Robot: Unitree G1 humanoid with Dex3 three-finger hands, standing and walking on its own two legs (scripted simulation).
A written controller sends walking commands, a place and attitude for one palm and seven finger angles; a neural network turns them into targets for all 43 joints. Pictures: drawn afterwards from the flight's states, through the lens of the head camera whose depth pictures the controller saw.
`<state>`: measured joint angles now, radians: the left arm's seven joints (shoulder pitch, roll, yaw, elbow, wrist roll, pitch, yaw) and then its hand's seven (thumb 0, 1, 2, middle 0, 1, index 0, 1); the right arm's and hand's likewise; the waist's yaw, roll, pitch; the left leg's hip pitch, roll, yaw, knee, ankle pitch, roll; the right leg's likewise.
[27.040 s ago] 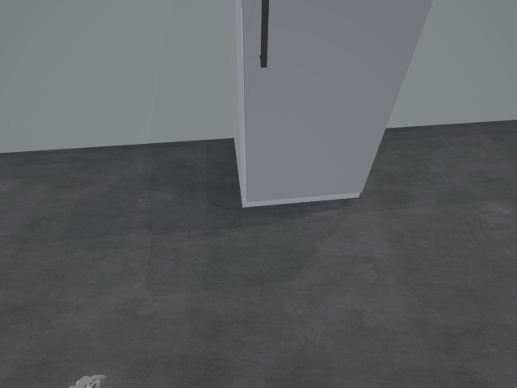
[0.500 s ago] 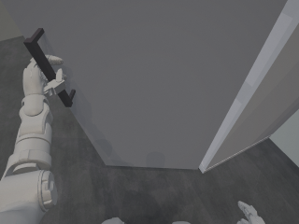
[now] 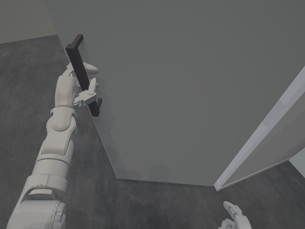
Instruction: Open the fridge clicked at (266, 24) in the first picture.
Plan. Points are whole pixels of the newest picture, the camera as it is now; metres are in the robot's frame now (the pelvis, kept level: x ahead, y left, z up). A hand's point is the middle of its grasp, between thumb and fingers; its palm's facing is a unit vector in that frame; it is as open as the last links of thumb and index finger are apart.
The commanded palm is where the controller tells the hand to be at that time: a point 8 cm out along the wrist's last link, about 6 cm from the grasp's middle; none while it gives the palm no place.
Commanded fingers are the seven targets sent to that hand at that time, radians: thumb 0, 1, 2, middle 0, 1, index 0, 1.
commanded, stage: loosen the grip on the handle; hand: left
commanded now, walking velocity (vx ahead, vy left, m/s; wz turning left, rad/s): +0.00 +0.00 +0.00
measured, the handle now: (88, 80) +0.44 +0.21 +0.15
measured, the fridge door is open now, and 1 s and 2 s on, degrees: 64 63 63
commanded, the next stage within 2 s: slip the hand off the handle in 0.64 s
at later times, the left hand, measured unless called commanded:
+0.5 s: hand (92, 93) +0.41 +0.19 +0.13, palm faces +0.18 -0.96 -0.23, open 13.0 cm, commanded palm +0.37 +0.24 +0.15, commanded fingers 0.00 -0.55 0.20 -0.28 -1.18 -0.28 -1.18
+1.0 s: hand (73, 90) +0.41 +0.24 +0.14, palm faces +0.23 -0.95 -0.22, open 14.6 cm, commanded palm +0.38 +0.29 +0.15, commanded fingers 0.00 -0.55 0.20 -0.25 -1.15 -0.25 -1.15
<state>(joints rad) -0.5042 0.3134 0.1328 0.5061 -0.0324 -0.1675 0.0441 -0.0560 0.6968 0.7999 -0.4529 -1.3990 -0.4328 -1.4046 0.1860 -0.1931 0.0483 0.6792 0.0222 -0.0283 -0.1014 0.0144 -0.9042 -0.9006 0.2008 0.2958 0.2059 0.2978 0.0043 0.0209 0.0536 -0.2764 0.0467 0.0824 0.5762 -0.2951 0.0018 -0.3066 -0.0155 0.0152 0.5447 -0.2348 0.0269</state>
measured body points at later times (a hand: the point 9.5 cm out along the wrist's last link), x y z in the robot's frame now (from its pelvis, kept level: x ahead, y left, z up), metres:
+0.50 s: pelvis +0.00 -0.02 +0.00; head +0.03 -0.02 +0.45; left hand +0.40 +0.24 +0.15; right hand +0.08 -0.30 -0.11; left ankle +0.01 +0.11 -0.73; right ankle +0.03 -0.14 -0.73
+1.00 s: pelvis +0.03 -0.01 +0.00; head +0.06 -0.01 +0.45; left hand +0.40 +0.29 +0.15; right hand +0.18 -0.25 -0.11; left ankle +0.01 +0.11 -0.73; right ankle +0.03 -0.14 -0.73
